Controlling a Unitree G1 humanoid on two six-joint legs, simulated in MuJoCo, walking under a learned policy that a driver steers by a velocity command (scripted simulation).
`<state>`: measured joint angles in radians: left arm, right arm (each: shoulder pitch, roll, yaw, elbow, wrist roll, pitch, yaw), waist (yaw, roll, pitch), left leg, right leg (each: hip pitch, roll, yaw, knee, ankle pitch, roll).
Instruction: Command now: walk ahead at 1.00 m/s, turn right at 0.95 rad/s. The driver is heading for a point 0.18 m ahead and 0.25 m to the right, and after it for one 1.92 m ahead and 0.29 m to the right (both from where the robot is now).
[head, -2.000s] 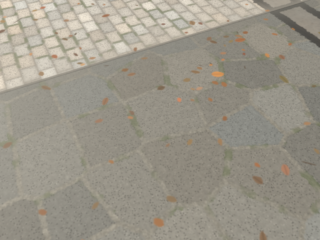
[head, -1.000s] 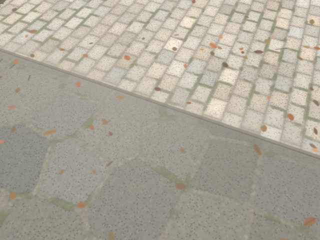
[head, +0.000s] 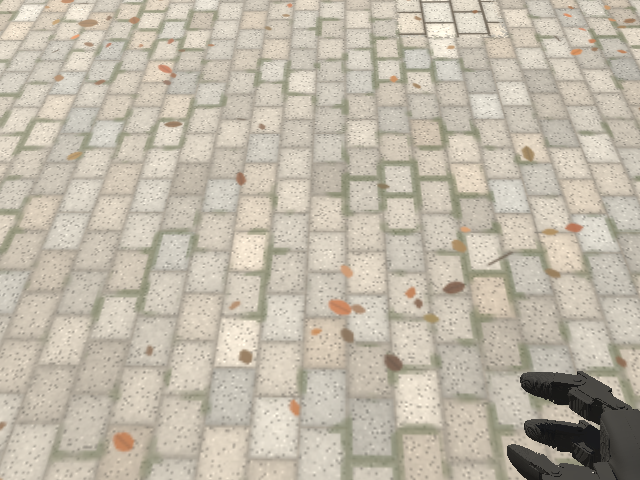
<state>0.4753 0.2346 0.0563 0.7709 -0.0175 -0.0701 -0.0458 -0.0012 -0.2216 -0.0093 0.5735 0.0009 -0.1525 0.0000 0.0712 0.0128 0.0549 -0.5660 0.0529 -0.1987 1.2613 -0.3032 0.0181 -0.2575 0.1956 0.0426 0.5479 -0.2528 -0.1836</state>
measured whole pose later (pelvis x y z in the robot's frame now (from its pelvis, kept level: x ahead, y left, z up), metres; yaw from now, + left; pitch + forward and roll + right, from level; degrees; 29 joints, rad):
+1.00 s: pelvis +0.75 -0.24 +0.01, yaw -30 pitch -2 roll -3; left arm 0.42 0.25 0.08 0.83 0.02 -0.11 -0.03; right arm 0.21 -0.31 -0.05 0.77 0.05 -0.04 0.01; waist 0.06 0.06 0.02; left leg -0.78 0.16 -0.09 1.19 -0.05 0.04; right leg 0.01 0.07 -0.20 0.34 -0.33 -0.06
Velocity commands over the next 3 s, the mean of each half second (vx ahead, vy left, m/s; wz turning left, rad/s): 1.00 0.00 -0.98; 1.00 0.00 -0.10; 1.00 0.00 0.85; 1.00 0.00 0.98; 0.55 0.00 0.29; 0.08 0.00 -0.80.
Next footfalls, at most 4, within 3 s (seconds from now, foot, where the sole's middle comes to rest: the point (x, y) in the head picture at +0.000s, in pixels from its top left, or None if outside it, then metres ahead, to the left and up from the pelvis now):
0.24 left None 0.44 0.16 -0.76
0.72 right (495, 401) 0.68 -0.28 -0.76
1.20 left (505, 241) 1.15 -0.36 -0.76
1.62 right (579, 157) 1.49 -0.62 -0.76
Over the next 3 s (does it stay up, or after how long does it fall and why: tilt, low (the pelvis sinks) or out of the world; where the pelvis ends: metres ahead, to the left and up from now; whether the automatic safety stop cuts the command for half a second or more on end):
stays up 2.07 -0.18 0.00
